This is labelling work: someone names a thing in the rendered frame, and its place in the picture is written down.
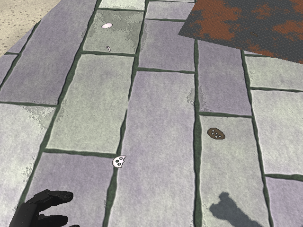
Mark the left robot hand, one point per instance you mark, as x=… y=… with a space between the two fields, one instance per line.
x=28 y=213

